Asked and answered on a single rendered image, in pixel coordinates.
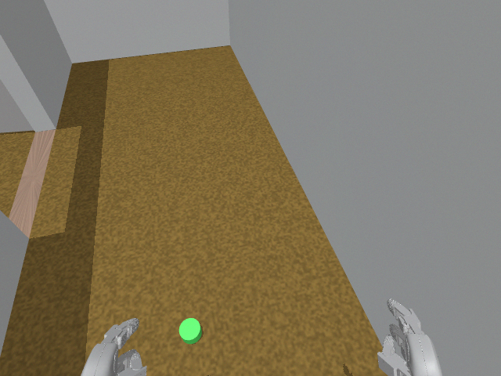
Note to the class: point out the right robot hand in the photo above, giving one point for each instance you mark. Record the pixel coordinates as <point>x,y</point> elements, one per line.
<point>417,348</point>

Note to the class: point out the tin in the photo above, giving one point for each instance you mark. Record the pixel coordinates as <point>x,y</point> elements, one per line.
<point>190,331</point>

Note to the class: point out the left robot hand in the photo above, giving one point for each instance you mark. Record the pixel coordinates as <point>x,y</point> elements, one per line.
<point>103,359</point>

